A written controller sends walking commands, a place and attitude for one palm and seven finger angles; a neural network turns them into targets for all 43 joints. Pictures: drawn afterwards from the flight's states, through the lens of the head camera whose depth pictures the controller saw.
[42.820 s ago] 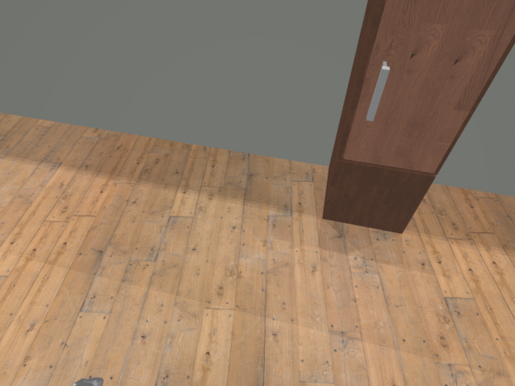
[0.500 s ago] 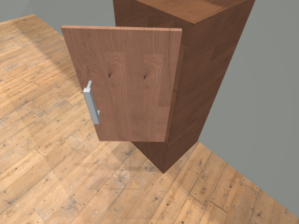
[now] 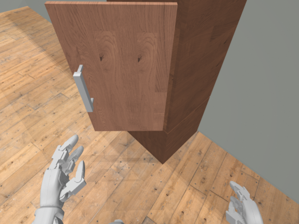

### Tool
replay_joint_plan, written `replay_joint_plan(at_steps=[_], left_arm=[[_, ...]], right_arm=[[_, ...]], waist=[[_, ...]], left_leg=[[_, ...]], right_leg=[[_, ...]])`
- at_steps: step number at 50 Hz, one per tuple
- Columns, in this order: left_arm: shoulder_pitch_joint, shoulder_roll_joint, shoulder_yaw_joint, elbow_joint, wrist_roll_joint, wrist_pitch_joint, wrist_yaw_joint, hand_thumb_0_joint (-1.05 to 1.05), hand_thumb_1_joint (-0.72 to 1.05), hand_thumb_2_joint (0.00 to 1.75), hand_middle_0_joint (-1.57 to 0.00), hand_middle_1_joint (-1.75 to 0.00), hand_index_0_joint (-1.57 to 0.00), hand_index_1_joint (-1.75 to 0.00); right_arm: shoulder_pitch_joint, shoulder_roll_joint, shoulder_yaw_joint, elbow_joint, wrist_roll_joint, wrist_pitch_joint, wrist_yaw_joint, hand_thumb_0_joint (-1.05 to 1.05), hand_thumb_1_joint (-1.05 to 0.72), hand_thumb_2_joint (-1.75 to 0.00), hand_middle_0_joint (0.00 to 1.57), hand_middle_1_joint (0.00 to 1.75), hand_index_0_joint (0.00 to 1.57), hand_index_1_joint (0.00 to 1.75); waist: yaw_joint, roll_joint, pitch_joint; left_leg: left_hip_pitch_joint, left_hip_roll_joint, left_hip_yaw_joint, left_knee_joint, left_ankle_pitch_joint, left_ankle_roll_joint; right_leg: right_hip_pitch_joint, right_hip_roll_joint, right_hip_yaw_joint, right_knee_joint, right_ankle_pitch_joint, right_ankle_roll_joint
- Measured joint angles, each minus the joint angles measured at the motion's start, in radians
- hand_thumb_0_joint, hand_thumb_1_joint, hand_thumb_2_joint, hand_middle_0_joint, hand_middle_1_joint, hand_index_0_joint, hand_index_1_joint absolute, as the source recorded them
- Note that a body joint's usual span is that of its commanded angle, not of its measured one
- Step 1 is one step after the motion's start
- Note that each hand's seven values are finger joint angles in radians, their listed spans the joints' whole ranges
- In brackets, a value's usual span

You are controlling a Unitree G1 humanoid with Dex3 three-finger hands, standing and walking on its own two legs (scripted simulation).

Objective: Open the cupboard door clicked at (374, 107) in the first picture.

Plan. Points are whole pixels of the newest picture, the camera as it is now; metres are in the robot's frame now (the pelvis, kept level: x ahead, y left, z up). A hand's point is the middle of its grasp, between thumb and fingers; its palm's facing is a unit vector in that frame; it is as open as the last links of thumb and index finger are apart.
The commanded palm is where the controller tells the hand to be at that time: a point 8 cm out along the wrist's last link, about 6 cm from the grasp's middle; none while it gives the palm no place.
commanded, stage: raise the hand with hooked fingers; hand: left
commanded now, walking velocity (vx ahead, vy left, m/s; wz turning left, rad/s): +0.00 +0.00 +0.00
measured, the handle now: (85, 89) +0.55 +0.26 +0.02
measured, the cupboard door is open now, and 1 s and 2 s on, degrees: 46 46 46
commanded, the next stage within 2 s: move the hooked fingers beside the handle in 1.82 s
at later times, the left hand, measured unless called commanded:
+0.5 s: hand (72, 186) +0.22 +0.21 +0.00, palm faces +0.04 -1.00 -0.04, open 10.7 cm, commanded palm +0.18 +0.27 +0.00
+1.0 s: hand (51, 172) +0.24 +0.26 +0.02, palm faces +0.07 -1.00 -0.06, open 13.5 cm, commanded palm +0.22 +0.32 +0.03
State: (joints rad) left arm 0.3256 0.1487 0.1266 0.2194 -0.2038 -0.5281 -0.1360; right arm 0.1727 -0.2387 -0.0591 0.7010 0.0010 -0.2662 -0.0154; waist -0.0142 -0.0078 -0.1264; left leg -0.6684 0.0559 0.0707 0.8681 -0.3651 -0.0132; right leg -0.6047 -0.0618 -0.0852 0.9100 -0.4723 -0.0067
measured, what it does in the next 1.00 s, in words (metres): stands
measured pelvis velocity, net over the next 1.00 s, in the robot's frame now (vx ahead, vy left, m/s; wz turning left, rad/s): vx -0.01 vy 0.02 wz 0.01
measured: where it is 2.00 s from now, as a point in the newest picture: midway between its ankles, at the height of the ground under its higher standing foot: outside the picture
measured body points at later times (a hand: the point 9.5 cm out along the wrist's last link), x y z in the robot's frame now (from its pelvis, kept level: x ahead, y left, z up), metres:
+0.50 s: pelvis -0.02 -0.01 -0.04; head +0.05 +0.00 +0.40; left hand +0.21 +0.27 +0.00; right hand +0.14 -0.23 -0.14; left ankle +0.04 +0.13 -0.69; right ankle -0.01 -0.11 -0.69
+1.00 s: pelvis -0.01 +0.02 -0.03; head +0.05 +0.03 +0.42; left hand +0.23 +0.32 +0.03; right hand +0.17 -0.22 -0.10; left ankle +0.04 +0.13 -0.69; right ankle -0.01 -0.11 -0.69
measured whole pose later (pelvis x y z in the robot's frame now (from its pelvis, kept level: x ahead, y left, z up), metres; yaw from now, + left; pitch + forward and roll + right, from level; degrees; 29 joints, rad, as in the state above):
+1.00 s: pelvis -0.01 +0.02 -0.03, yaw +0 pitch +13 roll -3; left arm 0.17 0.31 0.33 0.23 -0.31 -0.39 -0.36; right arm 0.23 -0.25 0.02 0.56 0.02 -0.20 -0.07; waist 0.00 0.02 -0.12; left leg -0.86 0.07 0.02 1.06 -0.43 0.01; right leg -0.74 -0.05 -0.11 1.02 -0.50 0.01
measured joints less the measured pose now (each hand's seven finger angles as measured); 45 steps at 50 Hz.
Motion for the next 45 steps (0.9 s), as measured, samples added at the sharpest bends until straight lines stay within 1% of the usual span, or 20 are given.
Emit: replay_joint_plan(at_steps=[1, 2, 3, 5, 7, 9, 10, 12, 14, 15, 17, 20, 22, 24, 26, 29, 34, 39, 45], left_arm=[[-0.002, -0.004, 0.004, 0.002, -0.007, -0.051, -0.055, 0.01, 0.77, 0.83, -0.21, -0.40, -0.20, -0.40], [0.002, -0.006, 0.006, 0.000, -0.014, -0.080, -0.100, 0.01, 0.74, 0.82, -0.21, -0.41, -0.21, -0.41], [0.012, -0.007, 0.006, -0.003, -0.022, -0.087, -0.133, 0.00, 0.72, 0.81, -0.21, -0.43, -0.21, -0.43], [0.044, -0.009, 0.006, -0.018, -0.035, -0.056, -0.163, 0.00, 0.67, 0.79, -0.22, -0.45, -0.21, -0.46], [0.083, -0.006, 0.013, -0.045, -0.039, -0.010, -0.153, 0.00, 0.62, 0.77, -0.22, -0.48, -0.22, -0.49], [0.121, 0.001, 0.028, -0.085, -0.037, 0.016, -0.122, 0.01, 0.57, 0.75, -0.23, -0.51, -0.23, -0.51], [0.134, 0.008, 0.036, -0.109, -0.036, 0.018, -0.108, 0.01, 0.55, 0.74, -0.23, -0.53, -0.23, -0.53], [0.140, 0.027, 0.051, -0.152, -0.038, 0.005, -0.096, 0.01, 0.50, 0.72, -0.23, -0.56, -0.23, -0.56], [0.116, 0.047, 0.064, -0.174, -0.050, -0.012, -0.110, 0.01, 0.45, 0.70, -0.24, -0.59, -0.23, -0.59], [0.094, 0.057, 0.070, -0.176, -0.059, -0.013, -0.126, 0.01, 0.43, 0.69, -0.24, -0.60, -0.23, -0.60], [0.042, 0.077, 0.081, -0.164, -0.077, 0.011, -0.165, 0.01, 0.38, 0.67, -0.24, -0.63, -0.23, -0.63], [-0.024, 0.100, 0.102, -0.124, -0.101, 0.089, -0.208, 0.01, 0.31, 0.64, -0.24, -0.68, -0.24, -0.68], [-0.042, 0.108, 0.118, -0.103, -0.109, 0.141, -0.213, 0.01, 0.26, 0.62, -0.25, -0.71, -0.24, -0.71], [-0.040, 0.107, 0.133, -0.097, -0.112, 0.167, -0.200, 0.00, 0.22, 0.60, -0.25, -0.74, -0.25, -0.74], [-0.031, 0.104, 0.145, -0.094, -0.114, 0.165, -0.185, 0.00, 0.17, 0.58, -0.25, -0.77, -0.25, -0.77], [-0.024, 0.101, 0.158, -0.084, -0.111, 0.133, -0.170, 0.00, 0.10, 0.55, -0.26, -0.81, -0.26, -0.81], [-0.041, 0.110, 0.164, -0.052, -0.110, 0.093, -0.180, 0.00, -0.01, 0.50, -0.27, -0.89, -0.26, -0.89], [-0.070, 0.122, 0.167, -0.035, -0.111, 0.096, -0.192, 0.00, -0.13, 0.45, -0.28, -0.96, -0.27, -0.96], [-0.107, 0.140, 0.179, -0.026, -0.109, 0.112, -0.198, -0.01, -0.27, 0.39, -0.29, -1.05, -0.28, -1.05]], right_arm=[[-0.019, -0.003, -0.008, -0.028, 0.001, 0.001, 0.010, 0.01, -0.91, -0.90, 0.20, 0.30, 0.20, 0.30], [-0.034, -0.007, -0.015, -0.056, 0.004, 0.005, 0.016, 0.01, -0.91, -0.90, 0.20, 0.30, 0.20, 0.30], [-0.046, -0.010, -0.019, -0.083, 0.007, 0.012, 0.018, 0.01, -0.91, -0.90, 0.20, 0.30, 0.20, 0.30], [-0.064, -0.017, -0.023, -0.131, 0.014, 0.029, 0.011, 0.01, -0.91, -0.90, 0.20, 0.30, 0.20, 0.30], [-0.072, -0.016, -0.023, -0.165, 0.017, 0.044, -0.002, 0.01, -0.91, -0.90, 0.20, 0.30, 0.20, 0.30], [-0.071, -0.008, -0.016, -0.182, 0.016, 0.053, -0.017, 0.01, -0.91, -0.90, 0.20, 0.30, 0.20, 0.30], [-0.067, -0.002, -0.010, -0.185, 0.014, 0.055, -0.025, 0.01, -0.91, -0.90, 0.20, 0.30, 0.20, 0.30], [-0.056, 0.009, 0.008, -0.180, 0.009, 0.055, -0.038, 0.01, -0.91, -0.90, 0.20, 0.30, 0.20, 0.30], [-0.046, 0.019, 0.030, -0.160, 0.009, 0.051, -0.047, 0.01, -0.91, -0.90, 0.20, 0.30, 0.20, 0.30], [-0.041, 0.024, 0.042, -0.148, 0.010, 0.050, -0.051, 0.01, -0.91, -0.90, 0.20, 0.30, 0.20, 0.30], [-0.029, 0.033, 0.062, -0.125, 0.014, 0.051, -0.057, 0.01, -0.91, -0.90, 0.20, 0.30, 0.20, 0.30], [-0.003, 0.047, 0.079, -0.097, 0.021, 0.061, -0.062, 0.01, -0.90, -0.90, 0.20, 0.30, 0.20, 0.30], [0.020, 0.052, 0.079, -0.086, 0.024, 0.068, -0.062, 0.02, -0.90, -0.90, 0.20, 0.30, 0.20, 0.30], [0.046, 0.052, 0.072, -0.078, 0.024, 0.070, -0.061, 0.02, -0.90, -0.90, 0.20, 0.30, 0.20, 0.30], [0.069, 0.046, 0.062, -0.073, 0.022, 0.070, -0.061, 0.02, -0.90, -0.90, 0.20, 0.30, 0.20, 0.30], [0.095, 0.026, 0.047, -0.068, 0.020, 0.068, -0.059, 0.02, -0.90, -0.90, 0.20, 0.30, 0.20, 0.30], [0.105, -0.014, 0.032, -0.071, 0.023, 0.063, -0.060, 0.02, -0.90, -0.90, 0.20, 0.30, 0.20, 0.30], [0.091, -0.030, 0.033, -0.091, 0.026, 0.058, -0.061, 0.02, -0.90, -0.90, 0.20, 0.30, 0.20, 0.30], [0.067, -0.020, 0.054, -0.122, 0.025, 0.060, -0.056, 0.02, -0.90, -0.90, 0.20, 0.30, 0.20, 0.30]], waist=[[0.005, -0.008, -0.008], [0.009, -0.015, -0.014], [0.015, -0.021, -0.017], [0.027, -0.026, -0.020], [0.039, -0.027, -0.017], [0.050, -0.020, -0.012], [0.054, -0.016, -0.010], [0.062, -0.006, -0.008], [0.064, 0.007, -0.006], [0.063, 0.013, -0.004], [0.058, 0.025, -0.001], [0.040, 0.038, 0.002], [0.026, 0.043, 0.003], [0.011, 0.045, 0.000], [0.002, 0.043, -0.002], [-0.006, 0.039, -0.008], [-0.006, 0.033, -0.004], [-0.003, 0.025, 0.003], [0.003, 0.022, 0.005]], left_leg=[[-0.048, 0.004, -0.003, 0.051, -0.015, 0.005], [-0.091, 0.009, -0.005, 0.100, -0.036, 0.002], [-0.128, 0.012, -0.007, 0.144, -0.055, -0.002], [-0.184, 0.016, -0.017, 0.213, -0.079, -0.015], [-0.222, 0.020, -0.030, 0.263, -0.101, -0.013], [-0.247, 0.025, -0.048, 0.296, -0.113, -0.017], [-0.258, 0.027, -0.058, 0.308, -0.117, -0.019], [-0.281, 0.031, -0.078, 0.327, -0.120, -0.021], [-0.303, 0.034, -0.095, 0.340, -0.120, -0.022], [-0.312, 0.035, -0.101, 0.344, -0.118, -0.022], [-0.327, 0.037, -0.108, 0.348, -0.115, -0.023], [-0.325, 0.039, -0.104, 0.336, -0.108, -0.022], [-0.311, 0.040, -0.093, 0.317, -0.102, -0.019], [-0.291, 0.039, -0.079, 0.292, -0.096, -0.013], [-0.271, 0.038, -0.066, 0.269, -0.090, -0.008], [-0.253, 0.034, -0.052, 0.246, -0.084, 0.000], [-0.244, 0.026, -0.043, 0.237, -0.082, 0.011], [-0.233, 0.021, -0.042, 0.228, -0.080, 0.020], [-0.207, 0.016, -0.045, 0.207, -0.073, 0.025]], right_leg=[[-0.049, 0.003, 0.003, 0.053, -0.020, -0.008], [-0.092, 0.004, 0.005, 0.102, -0.041, -0.014], [-0.129, 0.004, 0.006, 0.146, -0.059, -0.014], [-0.181, 0.005, 0.002, 0.215, -0.088, -0.020], [-0.211, 0.008, -0.008, 0.258, -0.109, -0.026], [-0.223, 0.013, -0.023, 0.280, -0.121, -0.031], [-0.228, 0.015, -0.032, 0.285, -0.124, -0.033], [-0.238, 0.021, -0.050, 0.291, -0.126, -0.036], [-0.248, 0.025, -0.066, 0.293, -0.124, -0.039], [-0.253, 0.028, -0.071, 0.293, -0.122, -0.040], [-0.264, 0.031, -0.077, 0.291, -0.117, -0.041], [-0.264, 0.033, -0.073, 0.277, -0.106, -0.038], [-0.255, 0.034, -0.063, 0.259, -0.096, -0.033], [-0.242, 0.033, -0.051, 0.237, -0.086, -0.027], [-0.229, 0.032, -0.040, 0.216, -0.076, -0.021], [-0.217, 0.028, -0.028, 0.194, -0.066, -0.014], [-0.207, 0.021, -0.020, 0.181, -0.059, -0.003], [-0.192, 0.016, -0.020, 0.166, -0.052, 0.004], [-0.159, 0.014, -0.024, 0.135, -0.041, 0.010]])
